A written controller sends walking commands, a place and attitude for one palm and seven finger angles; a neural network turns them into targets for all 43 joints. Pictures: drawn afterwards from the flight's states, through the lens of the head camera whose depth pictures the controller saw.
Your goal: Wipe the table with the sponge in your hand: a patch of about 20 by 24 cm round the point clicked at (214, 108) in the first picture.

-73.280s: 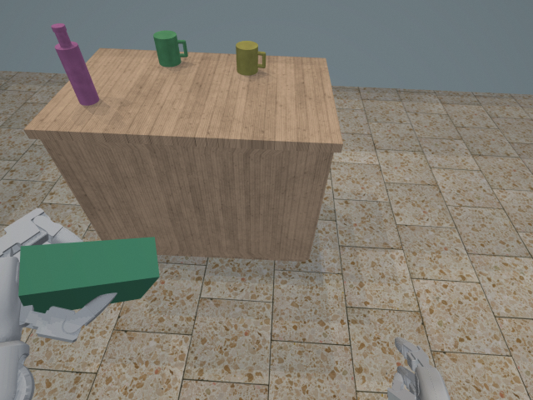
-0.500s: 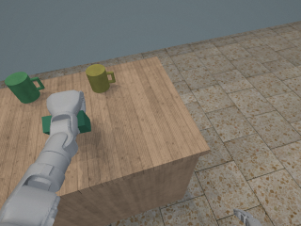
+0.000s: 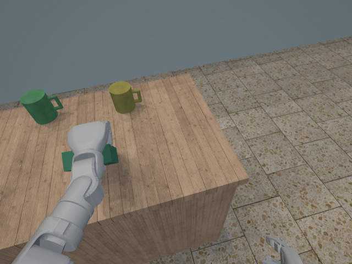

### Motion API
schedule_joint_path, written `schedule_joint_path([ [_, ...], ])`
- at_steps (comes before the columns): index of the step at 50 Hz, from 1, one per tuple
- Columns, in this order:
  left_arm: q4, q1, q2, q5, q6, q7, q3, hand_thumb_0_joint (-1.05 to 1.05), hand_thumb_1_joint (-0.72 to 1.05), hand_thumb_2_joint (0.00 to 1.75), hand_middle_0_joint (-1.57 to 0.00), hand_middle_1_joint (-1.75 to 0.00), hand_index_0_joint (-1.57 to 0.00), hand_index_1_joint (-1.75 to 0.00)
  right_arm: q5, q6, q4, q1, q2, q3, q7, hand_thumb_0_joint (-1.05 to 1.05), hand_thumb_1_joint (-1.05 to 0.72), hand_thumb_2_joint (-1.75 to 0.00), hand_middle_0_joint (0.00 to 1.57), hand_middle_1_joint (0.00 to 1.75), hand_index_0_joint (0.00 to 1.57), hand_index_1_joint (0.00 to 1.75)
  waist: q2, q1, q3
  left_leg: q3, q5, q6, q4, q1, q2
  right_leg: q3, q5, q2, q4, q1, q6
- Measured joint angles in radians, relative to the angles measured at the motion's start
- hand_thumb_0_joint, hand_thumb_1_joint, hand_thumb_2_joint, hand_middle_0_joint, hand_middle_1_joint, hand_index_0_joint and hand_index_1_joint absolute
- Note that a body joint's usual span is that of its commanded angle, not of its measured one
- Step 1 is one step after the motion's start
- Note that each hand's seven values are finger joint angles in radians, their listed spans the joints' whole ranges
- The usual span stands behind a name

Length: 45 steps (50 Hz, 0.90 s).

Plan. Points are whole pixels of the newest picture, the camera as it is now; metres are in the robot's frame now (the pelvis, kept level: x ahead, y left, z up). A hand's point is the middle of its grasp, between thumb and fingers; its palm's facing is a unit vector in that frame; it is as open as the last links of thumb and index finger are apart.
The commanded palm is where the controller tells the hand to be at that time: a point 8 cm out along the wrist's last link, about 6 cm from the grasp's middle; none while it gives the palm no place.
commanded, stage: wipe back along the middle lane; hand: left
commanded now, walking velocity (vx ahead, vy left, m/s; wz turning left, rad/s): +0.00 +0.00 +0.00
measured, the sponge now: (95, 158) +0.38 +0.27 +0.00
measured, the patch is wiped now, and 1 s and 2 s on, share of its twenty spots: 0.90 0.90 0.90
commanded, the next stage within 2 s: slide across to the third lane in 0.44 s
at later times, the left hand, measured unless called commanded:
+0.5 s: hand (99, 168) +0.31 +0.21 +0.06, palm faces +0.05 -0.04 -1.00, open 8.6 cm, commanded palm +0.27 +0.20 +0.09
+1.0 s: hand (118, 165) +0.32 +0.17 +0.06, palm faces +0.00 -0.02 -1.00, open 8.5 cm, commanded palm +0.29 +0.14 +0.11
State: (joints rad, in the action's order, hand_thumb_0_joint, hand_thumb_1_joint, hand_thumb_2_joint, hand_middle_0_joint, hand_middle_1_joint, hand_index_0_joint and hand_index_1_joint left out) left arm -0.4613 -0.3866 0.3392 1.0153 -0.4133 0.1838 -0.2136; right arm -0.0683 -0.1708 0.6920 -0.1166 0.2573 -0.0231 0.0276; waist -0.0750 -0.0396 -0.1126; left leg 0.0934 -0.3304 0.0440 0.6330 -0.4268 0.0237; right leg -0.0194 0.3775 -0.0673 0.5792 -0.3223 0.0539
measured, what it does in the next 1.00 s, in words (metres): stands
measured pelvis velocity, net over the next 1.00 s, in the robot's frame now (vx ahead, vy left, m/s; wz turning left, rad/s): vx -0.02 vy -0.02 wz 0.01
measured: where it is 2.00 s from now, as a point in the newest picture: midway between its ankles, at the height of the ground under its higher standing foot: outside the picture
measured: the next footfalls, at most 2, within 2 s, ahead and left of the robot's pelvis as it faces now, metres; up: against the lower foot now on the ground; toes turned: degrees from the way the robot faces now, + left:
none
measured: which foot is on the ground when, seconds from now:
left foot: down 0.00-1.00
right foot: down 0.00-1.00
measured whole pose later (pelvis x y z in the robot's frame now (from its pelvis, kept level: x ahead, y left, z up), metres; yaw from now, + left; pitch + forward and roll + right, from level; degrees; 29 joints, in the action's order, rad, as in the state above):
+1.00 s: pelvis -0.02 -0.02 +0.00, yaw +1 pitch +4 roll +0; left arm -0.32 -0.31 0.26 1.02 -0.44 0.14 -0.35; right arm -0.07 -0.13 0.71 -0.07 0.25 -0.03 0.03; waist -0.11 -0.09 -0.08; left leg 0.11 -0.31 0.07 0.62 -0.38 0.03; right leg 0.00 0.39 -0.05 0.63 -0.30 0.04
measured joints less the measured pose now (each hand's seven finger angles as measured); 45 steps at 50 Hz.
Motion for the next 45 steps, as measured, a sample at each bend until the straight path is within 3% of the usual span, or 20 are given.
schedule_joint_path([
  [25,0.243,0.225,-0.019,0.002,-0.027,0.0,-0.012,0.01,-0.4,1.05,-0.83,-1.7,-0.86,-1.68,-0.008,0.027,-0.043,0.036,0.005,0.009,0.011,0.01,-0.91,-0.9,0.2,0.3,0.2,0.3,-0.009,-0.019,0.006,-0.001,0.003,0.017,-0.006,0.05,0.015,-0.003,0.014,0.014,0.031,0.03,-0.006],
  [36,0.19,0.152,-0.019,0.002,-0.055,-0.041,-0.049,0.02,-0.41,1.05,-0.85,-1.68,-0.89,-1.65,-0.004,0.03,-0.023,0.052,0.005,0.005,-0.011,0.01,-0.91,-0.9,0.2,0.3,0.2,0.3,-0.016,-0.026,0.027,0.01,0.016,0.02,-0.011,0.048,0.015,0.007,0.012,0.016,0.041,0.025,-0.013],
  [45,0.172,0.11,-0.046,-0.004,-0.031,-0.058,-0.094,0.03,-0.43,1.06,-0.88,-1.66,-0.92,-1.62,0.0,0.04,0.002,0.041,0.001,-0.006,-0.009,0.01,-0.91,-0.9,0.2,0.3,0.2,0.3,-0.029,-0.039,0.028,0.016,0.022,0.023,-0.016,0.05,0.011,0.014,0.013,0.012,0.044,0.027,-0.015],
])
